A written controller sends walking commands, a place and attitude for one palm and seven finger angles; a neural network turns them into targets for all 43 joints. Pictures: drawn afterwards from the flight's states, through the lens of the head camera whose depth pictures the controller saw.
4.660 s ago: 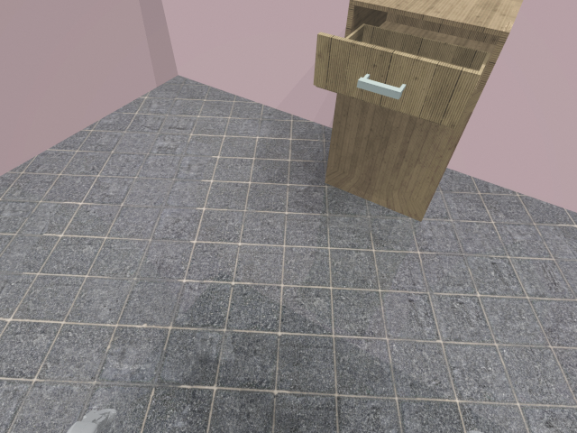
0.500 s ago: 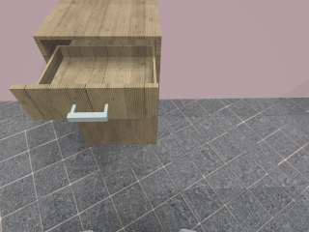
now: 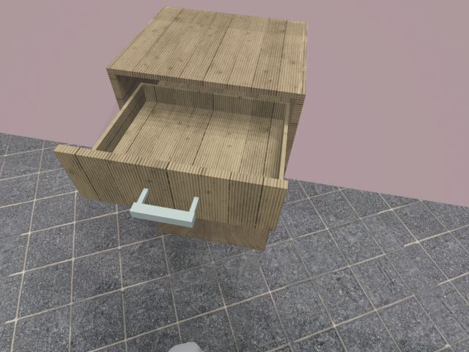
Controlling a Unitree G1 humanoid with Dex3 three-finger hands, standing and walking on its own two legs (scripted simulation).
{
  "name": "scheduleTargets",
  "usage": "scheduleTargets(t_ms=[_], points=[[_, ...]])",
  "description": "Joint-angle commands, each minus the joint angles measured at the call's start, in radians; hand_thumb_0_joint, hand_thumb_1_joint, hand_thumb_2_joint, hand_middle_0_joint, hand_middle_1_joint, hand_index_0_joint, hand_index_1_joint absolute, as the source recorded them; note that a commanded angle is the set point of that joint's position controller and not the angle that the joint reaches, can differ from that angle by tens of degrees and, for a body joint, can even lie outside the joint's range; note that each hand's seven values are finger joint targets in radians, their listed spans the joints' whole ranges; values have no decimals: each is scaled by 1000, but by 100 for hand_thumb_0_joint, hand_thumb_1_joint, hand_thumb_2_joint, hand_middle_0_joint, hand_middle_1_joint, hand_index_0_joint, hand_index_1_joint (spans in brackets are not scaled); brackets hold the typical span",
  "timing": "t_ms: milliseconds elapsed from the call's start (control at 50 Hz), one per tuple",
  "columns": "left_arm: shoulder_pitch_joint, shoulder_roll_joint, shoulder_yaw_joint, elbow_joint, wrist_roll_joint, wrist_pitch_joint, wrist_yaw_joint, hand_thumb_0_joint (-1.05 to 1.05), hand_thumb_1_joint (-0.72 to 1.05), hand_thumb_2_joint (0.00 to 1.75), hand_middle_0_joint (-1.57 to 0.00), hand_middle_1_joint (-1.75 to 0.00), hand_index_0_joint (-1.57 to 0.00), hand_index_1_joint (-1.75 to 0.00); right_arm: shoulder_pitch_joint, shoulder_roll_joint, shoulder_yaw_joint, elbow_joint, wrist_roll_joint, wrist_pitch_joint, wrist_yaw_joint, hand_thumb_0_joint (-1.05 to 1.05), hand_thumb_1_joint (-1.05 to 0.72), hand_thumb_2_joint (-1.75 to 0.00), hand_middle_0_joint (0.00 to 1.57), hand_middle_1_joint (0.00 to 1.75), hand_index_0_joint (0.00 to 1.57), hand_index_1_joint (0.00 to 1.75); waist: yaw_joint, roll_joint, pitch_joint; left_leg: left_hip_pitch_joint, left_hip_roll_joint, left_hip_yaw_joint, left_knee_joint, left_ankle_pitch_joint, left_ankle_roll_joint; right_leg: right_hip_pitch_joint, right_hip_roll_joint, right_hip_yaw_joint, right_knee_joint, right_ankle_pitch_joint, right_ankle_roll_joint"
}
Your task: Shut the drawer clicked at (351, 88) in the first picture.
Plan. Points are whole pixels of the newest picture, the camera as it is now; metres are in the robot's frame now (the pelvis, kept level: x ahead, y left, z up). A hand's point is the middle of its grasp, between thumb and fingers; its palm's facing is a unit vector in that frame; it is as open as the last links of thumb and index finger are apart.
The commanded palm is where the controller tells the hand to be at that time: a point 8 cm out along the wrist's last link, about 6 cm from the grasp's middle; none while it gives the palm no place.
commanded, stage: come to a stop and stand still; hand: left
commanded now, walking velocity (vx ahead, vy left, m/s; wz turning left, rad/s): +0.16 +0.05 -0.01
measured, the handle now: (166, 206) +0.38 +0.19 -0.02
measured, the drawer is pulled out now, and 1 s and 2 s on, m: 0.29 0.29 0.29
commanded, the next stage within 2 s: none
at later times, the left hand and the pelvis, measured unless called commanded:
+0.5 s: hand out of the picture +0.08 +0.22 -0.18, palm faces +0.00 -0.98 -0.20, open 7.4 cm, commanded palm none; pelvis +0.02 +0.02 +0.00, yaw -2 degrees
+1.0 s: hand out of the picture +0.04 +0.13 -0.16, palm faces -0.03 -0.96 -0.28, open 7.3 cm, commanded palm none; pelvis -0.01 -0.05 -0.01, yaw -2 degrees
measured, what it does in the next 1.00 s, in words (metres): steps on the spot: left foot, then right foot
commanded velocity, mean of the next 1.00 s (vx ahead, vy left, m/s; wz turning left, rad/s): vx -0.06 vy -0.06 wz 0.00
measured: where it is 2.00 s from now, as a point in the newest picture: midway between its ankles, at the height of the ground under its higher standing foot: outside the picture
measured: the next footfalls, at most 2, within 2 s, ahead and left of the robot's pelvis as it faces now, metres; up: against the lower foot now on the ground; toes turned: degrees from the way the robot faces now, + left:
left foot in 0.06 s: +0.08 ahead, +0.10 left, +0.00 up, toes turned +3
right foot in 0.62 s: +0.01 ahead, -0.13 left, +0.00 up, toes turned -4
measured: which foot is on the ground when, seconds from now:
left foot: up 0.00-0.04, down 0.06-1.00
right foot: down 0.00-0.08, up 0.10-0.60, down 0.62-1.00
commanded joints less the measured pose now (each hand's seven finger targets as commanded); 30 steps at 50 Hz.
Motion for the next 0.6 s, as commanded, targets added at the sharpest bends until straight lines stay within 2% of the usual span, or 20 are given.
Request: scheduleTargets(t_ms=[0,20,40,60,80,120,140,180,240,340,400,420,440,460,480,500,520,540,560,580], points=[[36,156,29,-19,-6,-6,14,0,90,90,-20,-30,-20,-30,96,-40,7,-14,6,-33,-11,0,-90,-90,20,30,20,30,-60,-108,-1,210,-55,41,-213,79,30,-47,-240,144,61,537,-84],[37,131,23,-24,-8,-2,12,0,90,90,-20,-30,-20,-30,189,-89,-3,14,3,-42,-19,0,-90,-90,20,30,20,30,-93,-36,-50,378,-1,-10,-253,252,50,-126,-181,107,215,440,-44],[66,78,10,-34,-18,0,15,0,90,90,-20,-30,-20,-30,267,-171,-16,27,-4,-48,-33,0,-90,-90,20,30,20,30,-110,143,-155,573,203,-215,-230,609,129,-298,-81,39,397,118,9],[71,56,-3,-33,-22,6,24,0,90,90,-20,-30,-20,-30,286,-190,-11,40,9,-36,-44,0,-90,-90,20,30,20,30,-104,210,-185,557,335,-302,-280,931,221,-337,-41,82,565,-333,32],[69,61,-2,-16,-19,23,37,0,90,90,-20,-30,-20,-30,216,-152,9,39,11,-30,-56,0,-90,-90,20,30,20,30,-74,145,-159,456,320,-234,-295,954,224,-285,-75,170,589,-349,31],[51,49,-2,-6,-14,42,37,0,90,90,-20,-30,-20,-30,105,-115,20,18,14,-29,-68,0,-90,-90,20,30,20,30,-48,74,-40,322,283,-200,-328,898,211,-281,-98,191,579,-260,42],[46,54,1,-1,-12,49,37,0,90,90,-20,-30,-20,-30,96,-106,21,21,14,-26,-69,0,-90,-90,20,30,20,30,-48,51,-19,302,262,-174,-338,906,194,-282,-97,204,577,-217,48],[53,71,14,-4,-11,75,36,0,90,90,-20,-30,-20,-30,97,-115,13,34,20,-16,-75,0,-90,-90,20,30,20,30,-43,67,-26,294,252,-150,-353,867,177,-289,-80,209,620,-162,58],[39,97,44,-43,-1,105,33,0,90,90,-20,-30,-20,-30,107,-126,-9,13,17,-4,-82,0,-90,-90,20,30,20,30,-44,68,-49,267,265,-133,-361,777,186,-346,-51,233,765,-122,59],[-12,116,66,-98,1,123,23,0,90,90,-20,-30,-20,-30,84,-120,-18,-14,9,-1,-80,0,-90,-90,20,30,20,30,-43,141,-68,248,231,-114,-376,547,183,-405,-35,254,844,-67,67],[-63,113,62,-123,0,121,21,0,90,90,-20,-30,-20,-30,105,-119,-23,-11,4,2,-74,0,-90,-90,20,30,20,30,-58,191,-73,282,209,-126,-394,397,186,-409,-36,231,748,-79,67],[-85,113,58,-133,1,119,20,0,90,90,-20,-30,-20,-30,110,-116,-24,-10,4,3,-72,0,-90,-90,20,30,20,30,-65,186,-53,269,209,-135,-398,363,188,-395,-38,217,695,-102,65],[-83,171,36,-126,-3,98,28,0,90,90,-20,-30,-20,-30,39,-253,-47,-27,7,-22,-47,0,-90,-90,20,30,20,30,-40,202,-125,289,248,-173,-255,401,164,-411,-112,240,503,-165,23],[-111,158,16,-193,2,95,26,0,90,90,-20,-30,-20,-30,86,-183,-33,-60,-2,-2,-22,0,-90,-90,20,30,20,30,-63,244,-139,212,173,-122,-275,144,143,-312,-30,138,453,-173,17],[-104,151,24,-198,0,87,20,0,90,90,-20,-30,-20,-30,110,-191,-38,-65,-12,3,-18,0,-90,-90,20,30,20,30,-74,380,-138,277,143,-153,-301,125,143,-369,0,120,409,-168,18],[-109,154,21,-181,2,79,15,0,90,90,-20,-30,-20,-30,171,-180,-39,-46,-8,10,-20,0,-90,-90,20,30,20,30,-104,351,-159,295,139,-168,-298,125,148,-362,16,109,414,-189,17],[-115,140,12,-186,2,71,11,0,90,90,-20,-30,-20,-30,220,-165,-28,-43,-11,15,-23,0,-90,-90,20,30,20,30,-108,299,-146,294,134,-182,-283,175,147,-330,26,107,353,-191,4],[-93,128,12,-179,0,68,11,0,90,90,-20,-30,-20,-30,213,-172,-28,-57,-7,17,-26,0,-90,-90,20,30,20,30,-89,249,-131,219,148,-189,-276,76,143,-278,22,106,278,-153,2],[-75,133,12,-169,1,65,12,0,90,90,-20,-30,-20,-30,197,-163,-28,-63,-4,20,-24,0,-90,-90,20,30,20,30,-72,157,-92,141,119,-162,-249,-19,121,-230,16,111,181,-88,-7],[-65,151,7,-167,3,61,17,0,90,90,-20,-30,-20,-30,182,-136,-21,-73,2,23,-22,0,-90,-90,20,30,20,30,-63,27,-38,65,66,-98,-171,-92,86,-214,-29,179,86,-53,-36]])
